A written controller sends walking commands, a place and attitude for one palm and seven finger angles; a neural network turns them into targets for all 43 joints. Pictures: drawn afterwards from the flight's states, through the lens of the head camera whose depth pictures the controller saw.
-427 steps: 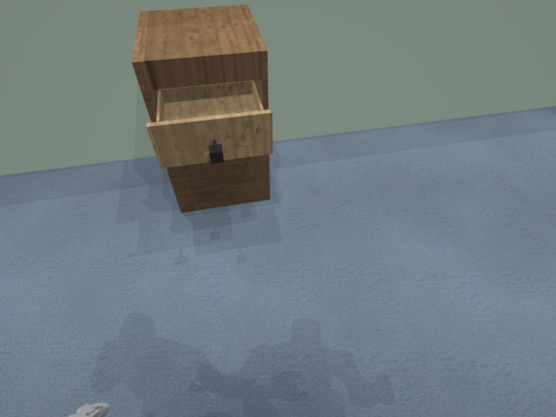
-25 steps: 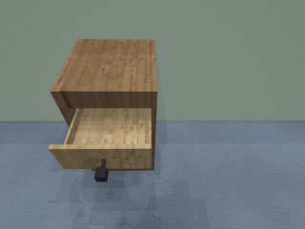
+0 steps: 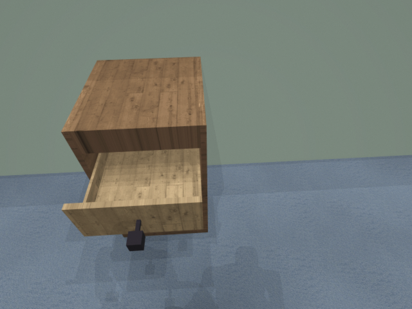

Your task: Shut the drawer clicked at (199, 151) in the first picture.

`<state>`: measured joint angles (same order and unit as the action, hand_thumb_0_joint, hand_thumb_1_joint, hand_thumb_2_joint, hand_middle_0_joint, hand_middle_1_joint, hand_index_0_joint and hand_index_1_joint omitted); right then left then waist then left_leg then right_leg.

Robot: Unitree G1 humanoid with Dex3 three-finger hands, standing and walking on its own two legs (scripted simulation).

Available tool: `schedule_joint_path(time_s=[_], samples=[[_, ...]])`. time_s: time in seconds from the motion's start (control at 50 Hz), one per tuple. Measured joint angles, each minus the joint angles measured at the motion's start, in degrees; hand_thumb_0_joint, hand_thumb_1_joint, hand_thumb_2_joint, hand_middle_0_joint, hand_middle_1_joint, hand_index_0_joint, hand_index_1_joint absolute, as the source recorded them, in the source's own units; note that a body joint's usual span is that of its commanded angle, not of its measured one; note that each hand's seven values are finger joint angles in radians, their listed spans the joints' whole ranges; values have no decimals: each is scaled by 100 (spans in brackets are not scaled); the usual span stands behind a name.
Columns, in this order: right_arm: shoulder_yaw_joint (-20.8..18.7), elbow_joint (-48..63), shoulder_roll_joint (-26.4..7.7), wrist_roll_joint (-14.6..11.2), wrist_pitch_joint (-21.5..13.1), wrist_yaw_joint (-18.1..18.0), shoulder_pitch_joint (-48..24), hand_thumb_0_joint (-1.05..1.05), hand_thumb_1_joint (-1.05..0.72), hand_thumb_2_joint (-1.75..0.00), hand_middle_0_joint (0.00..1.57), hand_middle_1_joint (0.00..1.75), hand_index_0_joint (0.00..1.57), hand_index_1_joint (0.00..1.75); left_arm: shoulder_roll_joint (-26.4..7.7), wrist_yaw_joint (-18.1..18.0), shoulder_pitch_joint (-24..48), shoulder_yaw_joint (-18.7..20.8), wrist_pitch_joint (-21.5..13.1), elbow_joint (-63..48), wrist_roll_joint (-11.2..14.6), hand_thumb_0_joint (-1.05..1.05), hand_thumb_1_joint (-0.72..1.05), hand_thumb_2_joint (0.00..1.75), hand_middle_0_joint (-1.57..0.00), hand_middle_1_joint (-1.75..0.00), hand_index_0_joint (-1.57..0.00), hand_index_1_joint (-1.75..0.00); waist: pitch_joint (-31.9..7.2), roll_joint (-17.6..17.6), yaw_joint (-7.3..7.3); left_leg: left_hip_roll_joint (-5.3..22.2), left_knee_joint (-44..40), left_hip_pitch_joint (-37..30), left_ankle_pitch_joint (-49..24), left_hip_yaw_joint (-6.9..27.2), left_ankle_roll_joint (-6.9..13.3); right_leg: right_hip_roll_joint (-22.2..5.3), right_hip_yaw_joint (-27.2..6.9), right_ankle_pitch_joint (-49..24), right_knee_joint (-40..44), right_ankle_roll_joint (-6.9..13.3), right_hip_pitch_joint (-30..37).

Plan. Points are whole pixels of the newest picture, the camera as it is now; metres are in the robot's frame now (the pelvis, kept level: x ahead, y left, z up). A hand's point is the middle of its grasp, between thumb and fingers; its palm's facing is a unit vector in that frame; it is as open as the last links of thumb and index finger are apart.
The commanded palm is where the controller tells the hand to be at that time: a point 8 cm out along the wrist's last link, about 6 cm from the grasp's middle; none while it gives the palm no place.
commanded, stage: come to a stop and stand still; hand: left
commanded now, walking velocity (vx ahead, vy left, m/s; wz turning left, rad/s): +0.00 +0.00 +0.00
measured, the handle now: (137, 233) +0.36 +0.23 -0.22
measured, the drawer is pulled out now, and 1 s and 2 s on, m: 0.21 0.21 0.21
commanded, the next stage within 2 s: look again from close up in 0.30 s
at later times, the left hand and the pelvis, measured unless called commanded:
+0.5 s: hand out of the picture +0.00 +0.16 -0.17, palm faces +0.03 -0.98 -0.18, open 7.3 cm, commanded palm none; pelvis +0.01 +0.00 +0.01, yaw -1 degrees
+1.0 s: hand out of the picture -0.01 +0.15 -0.17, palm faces +0.03 -0.98 -0.18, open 7.4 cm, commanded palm +0.10 +0.20 -0.07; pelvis +0.01 -0.01 +0.01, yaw -1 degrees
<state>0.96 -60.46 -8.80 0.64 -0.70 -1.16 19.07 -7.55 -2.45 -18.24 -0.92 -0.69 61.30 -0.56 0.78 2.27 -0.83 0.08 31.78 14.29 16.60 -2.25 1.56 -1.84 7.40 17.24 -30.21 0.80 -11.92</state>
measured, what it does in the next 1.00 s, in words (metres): stands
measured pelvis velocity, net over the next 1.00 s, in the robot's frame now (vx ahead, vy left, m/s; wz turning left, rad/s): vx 0.01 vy -0.01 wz -0.01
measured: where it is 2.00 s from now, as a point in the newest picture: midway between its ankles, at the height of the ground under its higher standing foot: outside the picture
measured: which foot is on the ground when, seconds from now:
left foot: down 0.00-1.00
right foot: down 0.00-1.00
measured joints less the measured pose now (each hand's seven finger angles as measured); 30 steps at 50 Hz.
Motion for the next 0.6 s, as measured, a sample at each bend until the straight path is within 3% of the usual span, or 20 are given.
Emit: schedule_joint_path(time_s=[0.24, 0.6], samples=[[66, -172, 85, -5, -34, 3, 16, 1, -92, -90, 20, 30, 20, 30, -110, -3, 151, 55, 38, -182, 14, 0, 91, 90, -20, -30, -20, -30, 3, -90, 43, -93, -351, -242, -136, -75, 37, -79, -73, -52, 155, -45, 133], [36, -409, 62, -39, -58, -42, -199, 1, -91, -90, 20, 30, 20, 30, 69, 2, -155, -12, 31, 121, 12, 0, 91, 90, -20, -30, -20, -30, 103, -215, 131, -69, -621, -467, -218, -76, 3, -33, -74, -138, 432, -29, 354]])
